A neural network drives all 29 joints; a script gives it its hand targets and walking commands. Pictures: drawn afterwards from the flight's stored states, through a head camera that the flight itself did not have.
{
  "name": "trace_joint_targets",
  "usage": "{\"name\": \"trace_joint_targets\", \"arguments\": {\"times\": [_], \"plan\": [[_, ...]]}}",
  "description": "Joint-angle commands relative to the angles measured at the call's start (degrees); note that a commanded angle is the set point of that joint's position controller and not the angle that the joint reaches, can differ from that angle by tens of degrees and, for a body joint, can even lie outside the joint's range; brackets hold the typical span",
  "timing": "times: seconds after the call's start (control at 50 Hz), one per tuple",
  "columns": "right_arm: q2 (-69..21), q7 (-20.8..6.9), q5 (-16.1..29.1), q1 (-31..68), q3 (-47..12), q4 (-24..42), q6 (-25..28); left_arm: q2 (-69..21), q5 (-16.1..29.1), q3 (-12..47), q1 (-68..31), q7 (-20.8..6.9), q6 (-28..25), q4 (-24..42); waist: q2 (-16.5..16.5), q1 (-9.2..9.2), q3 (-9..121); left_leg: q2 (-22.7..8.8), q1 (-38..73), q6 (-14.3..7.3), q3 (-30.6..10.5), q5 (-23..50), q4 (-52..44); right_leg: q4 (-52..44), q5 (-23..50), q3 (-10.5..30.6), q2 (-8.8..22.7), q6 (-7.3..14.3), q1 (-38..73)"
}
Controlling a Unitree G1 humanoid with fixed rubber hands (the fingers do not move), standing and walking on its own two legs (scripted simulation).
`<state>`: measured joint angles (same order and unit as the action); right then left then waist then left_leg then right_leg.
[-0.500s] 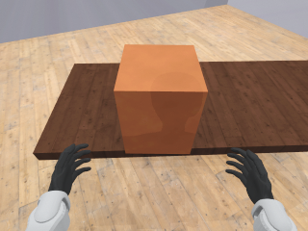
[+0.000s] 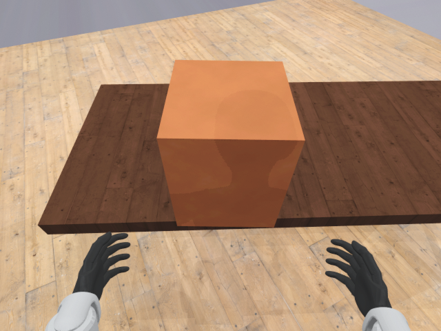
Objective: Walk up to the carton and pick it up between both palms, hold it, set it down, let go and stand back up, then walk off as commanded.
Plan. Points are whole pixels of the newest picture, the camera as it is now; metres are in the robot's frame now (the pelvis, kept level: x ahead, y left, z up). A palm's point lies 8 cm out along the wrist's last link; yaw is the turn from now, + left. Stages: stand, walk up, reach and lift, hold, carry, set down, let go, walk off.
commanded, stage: set down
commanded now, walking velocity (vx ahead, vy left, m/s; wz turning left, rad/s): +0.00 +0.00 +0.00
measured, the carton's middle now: (227, 147) +0.44 +0.00 +0.10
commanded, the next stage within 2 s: let go in 1.32 s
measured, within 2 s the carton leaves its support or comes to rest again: neither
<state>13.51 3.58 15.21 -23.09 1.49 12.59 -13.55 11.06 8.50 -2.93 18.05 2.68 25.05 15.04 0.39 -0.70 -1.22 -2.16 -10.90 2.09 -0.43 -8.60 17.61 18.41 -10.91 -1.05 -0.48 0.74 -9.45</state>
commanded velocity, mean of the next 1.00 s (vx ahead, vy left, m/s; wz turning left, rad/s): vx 0.00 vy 0.00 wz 0.00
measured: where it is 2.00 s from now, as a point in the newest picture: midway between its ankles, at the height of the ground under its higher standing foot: outside the picture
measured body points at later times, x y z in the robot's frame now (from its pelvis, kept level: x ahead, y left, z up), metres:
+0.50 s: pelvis +0.00 +0.00 +0.00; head +0.03 +0.00 +0.45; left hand +0.18 +0.23 -0.02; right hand +0.18 -0.23 -0.01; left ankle +0.00 +0.14 -0.75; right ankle -0.02 -0.11 -0.75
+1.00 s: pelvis +0.01 +0.00 +0.00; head +0.04 +0.00 +0.45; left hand +0.16 +0.24 -0.07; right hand +0.17 -0.23 -0.07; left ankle +0.00 +0.14 -0.75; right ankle -0.02 -0.11 -0.75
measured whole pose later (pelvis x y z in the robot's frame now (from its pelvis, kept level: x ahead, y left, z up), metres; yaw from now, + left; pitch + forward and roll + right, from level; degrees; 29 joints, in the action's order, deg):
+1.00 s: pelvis +0.01 +0.00 +0.00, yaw +0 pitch +2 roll +0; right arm 11.0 1.0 5.0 -16.9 1.3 -24.0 5.5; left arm 12.4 3.9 -2.7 19.4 -0.1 9.0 -15.1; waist 0.6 0.3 -1.2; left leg -2.2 -10.9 2.2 -0.4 -9.2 17.6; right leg 18.4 -11.4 -1.0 -0.5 0.8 -9.5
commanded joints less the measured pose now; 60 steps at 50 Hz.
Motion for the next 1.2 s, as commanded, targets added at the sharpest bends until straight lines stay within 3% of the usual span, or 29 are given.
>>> {"name": "trace_joint_targets", "arguments": {"times": [0.0,0.06,0.12,0.16,0.18,0.2,0.24,0.26,0.3,0.34,0.36,0.38,0.4,0.42,0.44,0.5,0.52,0.56,0.58,0.6,0.62,0.72,0.74,0.82,0.86,0.96,0.98,1.02,1.18], "plan": [[7.13,-0.63,-3.90,-3.55,0.26,6.19,7.44,4.78,-2.33,1.01,5.75,-1.41,-7.43,6.12,0.09,-0.34,7.62,3.36,20.39,1.67,4.17,22.55,1.39,-4.49,18.10,0.64,-1.53,-1.44,0.16],[6.46,-0.75,-3.88,-4.31,-0.39,7.35,9.30,5.23,-2.12,1.11,7.14,-1.73,-9.20,6.67,0.32,-0.12,7.89,3.69,20.56,1.66,4.37,23.38,1.74,-4.60,19.95,0.69,-1.46,-1.38,0.25],[6.50,-0.84,-5.47,-2.88,-0.42,3.06,9.46,5.38,-2.25,1.51,4.91,-2.40,-9.65,0.65,1.41,0.55,5.51,3.52,19.50,0.97,4.42,18.75,1.32,-5.45,13.68,0.55,-1.43,-1.16,-2.34],[6.15,-1.06,-5.70,-2.88,-0.38,1.30,9.20,5.39,-2.67,0.88,4.91,-2.52,-9.60,-0.03,0.91,-0.16,4.01,3.28,18.92,0.78,4.73,16.73,0.42,-5.63,11.48,0.63,-1.44,-1.24,-2.71],[5.34,-1.39,-4.76,-3.03,-1.05,2.88,9.46,5.93,-2.59,0.83,4.44,-1.90,-10.49,4.20,-0.70,-1.04,5.23,3.19,19.02,1.05,4.76,17.39,0.37,-5.79,9.91,0.41,-1.59,-0.85,-1.88],[4.28,-1.44,-5.73,-3.26,-0.51,-1.67,8.90,5.13,-2.96,0.73,4.62,-2.11,-10.07,-1.35,-1.34,-0.41,2.63,3.06,19.02,1.22,5.12,14.74,-0.04,-6.58,6.50,0.77,-1.38,-0.70,-2.97],[4.68,-2.22,-5.97,-1.53,0.29,0.19,9.94,5.57,-2.14,1.55,3.62,-1.23,-10.89,2.19,-1.29,-1.10,4.80,2.63,18.68,1.18,4.68,14.93,0.00,-6.03,5.79,0.00,-1.84,-0.29,-3.98],[4.03,-2.14,-7.00,-0.82,-0.34,-2.64,9.82,5.52,-2.19,1.19,2.98,-1.65,-10.71,-3.11,-0.39,-1.27,2.72,3.02,17.53,0.72,5.49,12.94,-0.11,-6.49,4.65,0.35,-1.39,-0.77,-4.87],[3.71,-2.10,-7.75,0.42,0.25,-2.27,10.76,6.04,-1.35,2.13,0.95,-1.64,-11.56,-2.18,0.01,0.00,3.78,2.85,16.00,0.37,5.15,11.66,0.08,-5.75,4.77,0.06,-1.18,-0.74,-4.14],[3.66,-2.91,-7.81,2.44,0.14,-4.55,10.99,5.44,-1.90,2.55,-0.29,-1.12,-11.79,-5.04,-1.11,-1.22,2.93,2.83,15.13,0.40,5.33,8.38,-0.42,-5.75,1.00,0.04,-1.02,-0.55,-4.74],[3.43,-2.80,-8.75,2.68,0.70,-5.52,11.44,5.64,-1.51,2.98,-0.31,-1.47,-11.99,-6.20,0.14,0.08,3.05,2.80,14.25,0.08,5.35,7.34,-0.21,-5.72,1.59,0.31,-0.79,-0.53,-4.59],[3.69,-3.14,-8.34,2.74,1.14,-5.05,12.00,5.80,-1.54,2.83,-0.40,-0.80,-12.72,-2.82,-1.15,-0.88,3.81,2.52,14.37,0.24,5.14,7.98,-0.40,-5.15,1.91,0.20,-0.95,-0.39,-4.37],[3.47,-3.10,-9.07,3.86,1.12,-4.54,12.26,5.84,-0.94,3.42,-0.71,-1.16,-12.76,-5.54,0.98,-0.62,4.14,2.63,13.75,-0.21,5.52,6.39,-0.38,-5.35,0.93,0.22,-0.71,-0.63,-4.50],[2.88,-3.12,-9.14,2.58,0.55,-7.25,12.08,5.63,-1.79,3.00,-0.53,-1.23,-12.80,-7.56,0.07,-0.72,2.98,2.78,13.54,-0.02,5.54,6.80,-0.34,-5.19,1.57,0.49,-0.57,-0.66,-3.92],[2.07,-2.96,-9.69,2.64,-0.64,-9.06,12.23,5.92,-2.11,2.53,-0.91,-1.69,-12.63,-10.19,1.46,-0.74,2.48,2.93,13.15,-0.46,5.65,6.16,-0.42,-5.34,1.23,0.53,-0.48,-1.00,-3.46],[2.00,-3.06,-10.67,3.43,-0.40,-13.35,12.60,6.51,-3.12,1.83,-1.85,-1.97,-13.27,-12.16,1.00,-0.78,2.33,2.97,12.93,-0.56,5.88,5.16,-0.52,-5.02,0.39,0.76,-0.13,-1.35,-3.54],[1.88,-2.90,-10.20,3.54,-0.53,-13.35,13.19,6.30,-3.09,2.23,-2.28,-2.00,-13.88,-11.23,-0.99,-0.62,3.08,2.98,14.08,-0.19,5.91,6.12,0.00,-4.79,1.85,0.80,0.02,-1.30,-3.66],[1.53,-2.61,-11.32,3.40,-0.82,-16.78,14.00,7.15,-3.86,1.55,-1.35,-2.56,-14.31,-14.13,0.62,-0.34,3.53,3.43,13.71,-0.30,6.17,6.81,0.49,-4.73,3.50,0.96,0.07,-1.91,-2.32],[1.29,-2.51,-11.06,3.61,-0.72,-14.85,14.78,7.48,-3.30,1.85,-1.71,-2.28,-15.26,-10.16,-0.24,-0.30,4.59,3.38,13.36,-0.19,5.95,7.71,0.62,-4.19,4.67,0.74,0.22,-1.93,-1.07],[1.57,-2.67,-11.57,4.13,-0.61,-18.65,14.78,6.94,-3.66,2.26,-1.22,-2.36,-15.35,-14.04,-0.23,-0.02,3.19,3.12,12.94,-0.06,5.47,8.23,0.66,-4.22,4.65,0.65,0.02,-1.49,-1.28],[1.50,-2.59,-11.23,4.29,-0.68,-15.93,15.88,7.78,-2.95,1.92,-2.06,-2.13,-16.39,-10.54,-0.32,-0.37,4.90,3.24,13.31,-0.22,5.75,9.12,1.06,-3.89,5.50,0.82,0.20,-1.62,-1.39],[2.03,-2.48,-12.71,6.29,-1.05,-24.14,18.05,7.27,-4.22,2.30,-1.71,-3.14,-16.62,-19.46,-0.84,0.97,3.15,3.58,14.14,0.27,5.78,9.57,1.66,-3.86,7.29,0.74,0.27,-1.47,-1.45],[1.91,-2.62,-12.21,6.02,-0.90,-22.92,18.93,6.94,-4.74,1.77,-1.77,-2.98,-16.89,-18.34,-0.70,0.26,5.03,3.43,14.79,0.34,5.55,10.61,1.90,-3.43,7.41,0.29,-0.11,-1.57,-1.48],[2.08,-2.90,-13.01,6.59,-1.13,-29.98,20.99,6.33,-5.63,1.85,-2.39,-3.10,-18.27,-20.86,-1.68,1.18,5.22,3.99,15.86,1.04,5.74,14.01,2.77,-3.47,11.49,-0.09,-0.29,-1.77,-0.58],[1.96,-2.93,-13.19,7.28,-1.15,-29.43,22.40,6.80,-5.56,1.03,-2.32,-3.42,-19.13,-23.08,0.29,0.81,5.86,4.25,15.56,0.49,6.05,13.99,2.94,-3.28,13.23,0.13,-0.13,-2.06,-0.33],[1.03,-2.55,-14.04,10.89,-1.10,-31.91,24.14,7.62,-5.82,1.22,-6.08,-3.42,-20.53,-26.88,0.65,1.09,4.54,3.96,14.34,-0.26,6.10,8.87,2.49,-3.62,8.08,0.47,0.43,-2.16,-2.08],[1.49,-2.97,-14.48,11.44,-0.55,-36.74,23.71,6.37,-6.75,1.20,-6.46,-3.46,-19.94,-30.09,-0.89,0.80,3.37,3.77,14.57,0.23,5.91,7.68,2.07,-3.62,5.94,0.04,0.15,-1.67,-2.74],[0.30,-3.07,-14.75,12.41,-0.87,-35.70,24.45,7.23,-6.56,1.43,-8.18,-3.18,-20.36,-29.21,-0.44,1.05,4.68,3.72,14.63,-0.23,6.04,6.10,1.98,-3.83,3.74,-0.21,0.14,-1.74,-3.26],[2.62,-3.49,-15.10,15.02,-0.24,-44.96,26.94,5.81,-8.21,0.85,-8.32,-3.08,-21.06,-35.30,-0.76,1.13,5.29,3.35,15.06,0.15,5.70,9.59,2.84,-2.88,8.61,-0.88,-0.10,-1.83,-2.28]]}}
